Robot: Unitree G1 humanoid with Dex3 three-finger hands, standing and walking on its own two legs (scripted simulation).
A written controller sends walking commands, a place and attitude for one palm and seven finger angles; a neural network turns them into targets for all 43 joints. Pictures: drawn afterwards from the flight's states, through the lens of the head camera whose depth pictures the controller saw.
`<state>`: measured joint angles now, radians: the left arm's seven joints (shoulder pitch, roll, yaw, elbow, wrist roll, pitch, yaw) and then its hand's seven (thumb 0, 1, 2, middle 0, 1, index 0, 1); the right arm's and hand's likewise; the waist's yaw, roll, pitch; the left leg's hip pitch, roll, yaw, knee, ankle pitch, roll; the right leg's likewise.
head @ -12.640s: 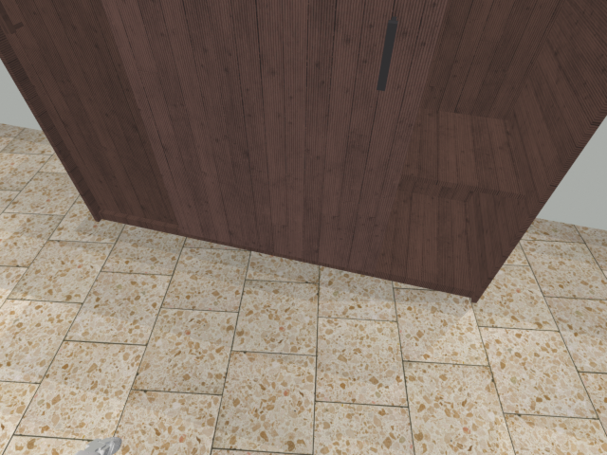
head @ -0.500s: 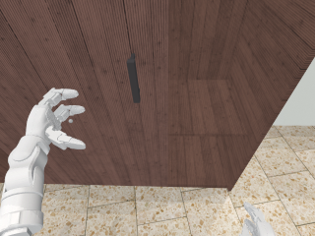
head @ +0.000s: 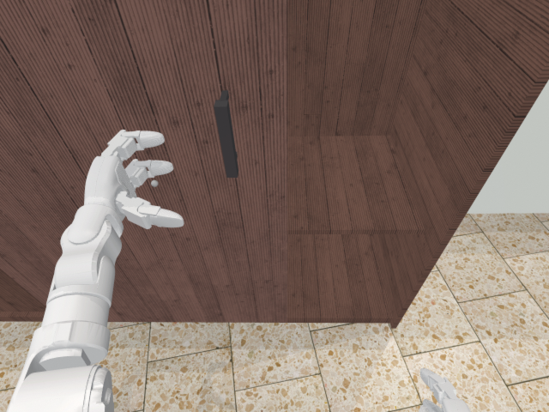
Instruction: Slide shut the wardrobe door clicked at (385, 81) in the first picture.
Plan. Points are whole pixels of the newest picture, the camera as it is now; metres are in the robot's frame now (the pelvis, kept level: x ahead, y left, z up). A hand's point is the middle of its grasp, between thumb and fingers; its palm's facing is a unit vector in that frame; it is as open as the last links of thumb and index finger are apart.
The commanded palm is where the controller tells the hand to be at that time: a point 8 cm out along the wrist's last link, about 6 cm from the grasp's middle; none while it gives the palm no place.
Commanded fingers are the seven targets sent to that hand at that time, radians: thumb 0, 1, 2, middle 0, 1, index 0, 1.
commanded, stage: move the hooked fingers beside the handle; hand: left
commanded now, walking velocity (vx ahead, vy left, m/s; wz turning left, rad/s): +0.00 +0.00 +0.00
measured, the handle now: (228, 135) +0.52 +0.10 +0.14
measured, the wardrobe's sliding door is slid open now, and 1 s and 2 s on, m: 0.39 0.39 0.39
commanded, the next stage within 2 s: feel for the door with the fingertips in 1.94 s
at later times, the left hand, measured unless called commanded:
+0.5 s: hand (188, 158) +0.45 +0.16 +0.14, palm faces +0.05 -1.00 -0.02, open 14.0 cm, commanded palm +0.43 +0.21 +0.14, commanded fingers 0.00 -0.50 0.30 -0.30 -1.20 -0.30 -1.20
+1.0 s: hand (189, 155) +0.45 +0.15 +0.15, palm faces +0.04 -1.00 -0.01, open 14.0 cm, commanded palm +0.43 +0.21 +0.14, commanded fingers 0.00 -0.50 0.30 -0.30 -1.20 -0.30 -1.20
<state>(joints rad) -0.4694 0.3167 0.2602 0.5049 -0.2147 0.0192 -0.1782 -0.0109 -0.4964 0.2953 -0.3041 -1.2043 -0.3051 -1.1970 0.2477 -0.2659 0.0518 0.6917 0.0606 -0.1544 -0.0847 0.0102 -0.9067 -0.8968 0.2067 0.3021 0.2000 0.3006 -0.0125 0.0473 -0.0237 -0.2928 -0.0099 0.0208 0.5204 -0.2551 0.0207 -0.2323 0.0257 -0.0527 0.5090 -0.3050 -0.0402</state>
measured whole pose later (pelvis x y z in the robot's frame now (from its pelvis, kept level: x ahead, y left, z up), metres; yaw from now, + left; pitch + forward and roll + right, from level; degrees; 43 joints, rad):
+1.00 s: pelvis +0.00 +0.00 +0.00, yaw -1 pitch +5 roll +0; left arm -0.75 0.31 0.25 0.86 -0.16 -0.14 -0.11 -0.01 -0.50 0.30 -0.30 -1.20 -0.30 -1.20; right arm 0.30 -0.27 0.02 0.71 0.05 -0.10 -0.04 0.01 -0.91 -0.90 0.21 0.30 0.20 0.30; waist -0.05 0.04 -0.04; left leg -0.38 0.00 0.03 0.57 -0.28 0.02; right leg -0.32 0.04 -0.04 0.54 -0.31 -0.04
